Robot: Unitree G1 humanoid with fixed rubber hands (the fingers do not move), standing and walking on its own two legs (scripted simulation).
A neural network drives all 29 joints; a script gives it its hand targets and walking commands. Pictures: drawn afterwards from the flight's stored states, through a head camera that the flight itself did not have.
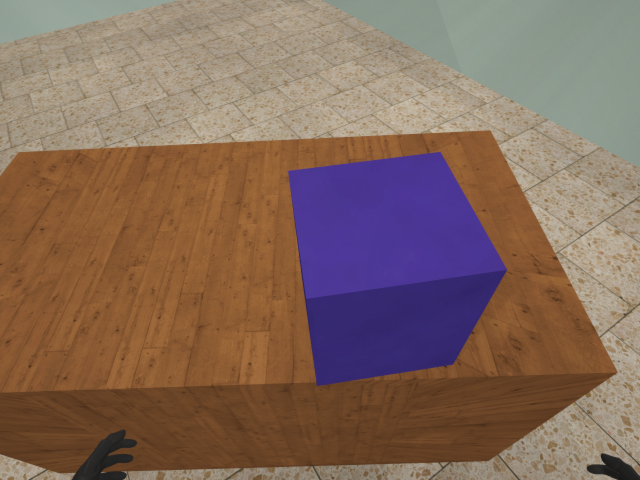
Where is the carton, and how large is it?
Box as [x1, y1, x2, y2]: [288, 152, 506, 385]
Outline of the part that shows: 440,152 288,171 317,385 452,364 504,274 506,268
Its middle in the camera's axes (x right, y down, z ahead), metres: +0.08 +0.06 +0.55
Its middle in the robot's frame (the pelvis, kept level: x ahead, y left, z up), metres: +0.38 -0.05 +0.01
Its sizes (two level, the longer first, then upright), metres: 0.210 0.200 0.250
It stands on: a pedestal, 0.65 m high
